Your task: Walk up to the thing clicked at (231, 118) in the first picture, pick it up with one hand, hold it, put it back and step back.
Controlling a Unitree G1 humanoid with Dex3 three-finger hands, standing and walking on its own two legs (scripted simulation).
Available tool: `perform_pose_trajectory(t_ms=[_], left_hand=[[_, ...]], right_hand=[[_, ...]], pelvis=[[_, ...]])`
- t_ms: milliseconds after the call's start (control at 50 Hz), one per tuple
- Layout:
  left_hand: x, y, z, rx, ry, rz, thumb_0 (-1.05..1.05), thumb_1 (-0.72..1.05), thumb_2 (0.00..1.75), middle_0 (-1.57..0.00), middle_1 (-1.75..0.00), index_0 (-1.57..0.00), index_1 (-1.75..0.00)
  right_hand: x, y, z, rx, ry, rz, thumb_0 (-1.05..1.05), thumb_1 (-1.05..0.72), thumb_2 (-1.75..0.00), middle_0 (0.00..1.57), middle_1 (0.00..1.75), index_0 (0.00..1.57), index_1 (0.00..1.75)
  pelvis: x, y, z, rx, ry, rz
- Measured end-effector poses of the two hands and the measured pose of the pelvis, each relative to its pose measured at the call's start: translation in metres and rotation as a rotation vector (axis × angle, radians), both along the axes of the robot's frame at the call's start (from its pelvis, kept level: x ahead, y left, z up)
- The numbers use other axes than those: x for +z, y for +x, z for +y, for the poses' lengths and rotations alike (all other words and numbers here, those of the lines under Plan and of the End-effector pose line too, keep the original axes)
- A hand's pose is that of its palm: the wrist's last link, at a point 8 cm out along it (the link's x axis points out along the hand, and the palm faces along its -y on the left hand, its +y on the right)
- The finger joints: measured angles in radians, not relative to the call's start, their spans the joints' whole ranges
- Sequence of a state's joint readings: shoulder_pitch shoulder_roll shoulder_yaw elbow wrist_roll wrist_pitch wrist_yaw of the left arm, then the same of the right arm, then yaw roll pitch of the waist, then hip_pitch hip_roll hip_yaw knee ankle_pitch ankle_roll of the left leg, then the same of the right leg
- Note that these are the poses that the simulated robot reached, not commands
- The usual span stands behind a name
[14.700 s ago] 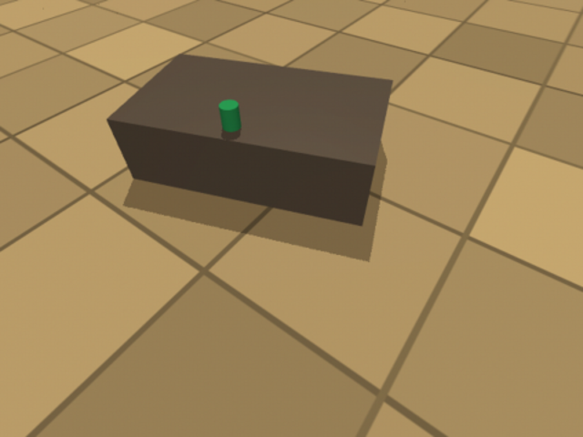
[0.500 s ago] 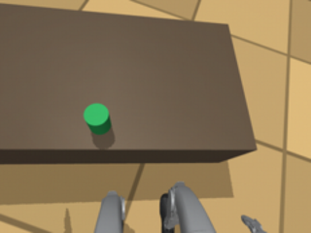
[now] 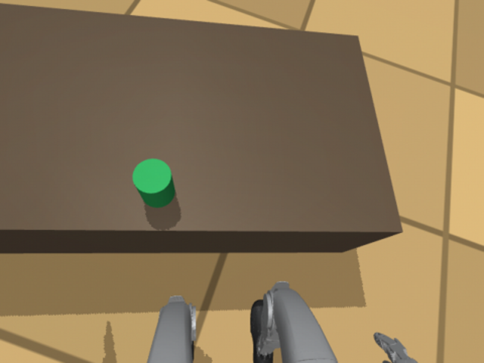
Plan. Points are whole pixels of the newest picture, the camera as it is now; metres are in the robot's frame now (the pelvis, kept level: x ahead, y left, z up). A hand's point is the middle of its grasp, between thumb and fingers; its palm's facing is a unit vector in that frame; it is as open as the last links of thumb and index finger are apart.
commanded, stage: approach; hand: left
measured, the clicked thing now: (155, 184) +0.48 +0.16 -0.24
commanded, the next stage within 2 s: close in in 0.50 s
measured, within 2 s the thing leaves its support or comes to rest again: neither
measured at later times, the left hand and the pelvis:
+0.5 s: hand (87, 178) +0.46 +0.28 -0.15, palm faces +0.05 -1.00 +0.06, open 17.6 cm; pelvis -0.03 +0.00 -0.14, yaw -1 degrees
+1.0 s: hand (141, 177) +0.48 +0.18 -0.19, palm faces +0.11 -0.99 +0.00, open 17.7 cm; pelvis -0.07 -0.01 -0.22, yaw +0 degrees
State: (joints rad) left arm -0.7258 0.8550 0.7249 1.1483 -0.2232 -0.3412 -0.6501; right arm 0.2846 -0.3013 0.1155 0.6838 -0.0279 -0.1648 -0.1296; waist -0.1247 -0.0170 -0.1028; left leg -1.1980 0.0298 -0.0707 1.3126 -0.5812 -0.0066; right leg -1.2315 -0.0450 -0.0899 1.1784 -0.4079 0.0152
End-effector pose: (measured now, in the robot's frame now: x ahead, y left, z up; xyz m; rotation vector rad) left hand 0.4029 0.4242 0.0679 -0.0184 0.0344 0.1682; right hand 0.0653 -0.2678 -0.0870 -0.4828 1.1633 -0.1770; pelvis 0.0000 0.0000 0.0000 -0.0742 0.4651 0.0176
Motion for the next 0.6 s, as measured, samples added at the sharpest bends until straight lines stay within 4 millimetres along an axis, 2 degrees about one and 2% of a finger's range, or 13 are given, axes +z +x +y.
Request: perform_pose_trajectory(t_ms=[100,220,400,600], left_hand=[[-0.024,0.007,-0.013,-0.021,-0.019,0.015,-0.01,-0.56,0.03,-0.04,-0.06,-0.05,-0.05],[-0.080,0.016,-0.034,-0.049,-0.041,0.037,-0.01,-0.59,0.01,-0.03,-0.06,-0.05,-0.05],[-0.180,0.024,-0.070,-0.088,-0.046,0.012,-0.02,-0.59,0.04,-0.02,-0.07,-0.03,-0.06],[-0.250,0.032,-0.121,-0.129,-0.039,-0.002,-0.02,-0.57,0.09,0.00,-0.09,-0.02,-0.09]], right_hand=[[-0.006,0.000,-0.002,0.012,-0.006,-0.004,0.01,-0.88,-0.89,0.20,0.30,0.21,0.30],[-0.029,-0.002,-0.008,0.030,-0.019,-0.002,0.00,-0.87,-0.88,0.20,0.30,0.21,0.30],[-0.100,-0.014,-0.007,0.057,-0.007,0.049,0.00,-0.88,-0.89,0.20,0.30,0.21,0.30],[-0.185,-0.037,0.003,0.057,0.068,0.072,0.00,-0.90,-0.89,0.20,0.30,0.21,0.30]], pelvis=[[-0.008,-0.004,-0.001,0.000,0.000,0.018],[-0.036,-0.010,-0.001,-0.006,-0.003,0.072],[-0.104,-0.024,-0.001,-0.015,-0.007,0.137],[-0.175,-0.047,-0.002,-0.013,0.001,0.148]])
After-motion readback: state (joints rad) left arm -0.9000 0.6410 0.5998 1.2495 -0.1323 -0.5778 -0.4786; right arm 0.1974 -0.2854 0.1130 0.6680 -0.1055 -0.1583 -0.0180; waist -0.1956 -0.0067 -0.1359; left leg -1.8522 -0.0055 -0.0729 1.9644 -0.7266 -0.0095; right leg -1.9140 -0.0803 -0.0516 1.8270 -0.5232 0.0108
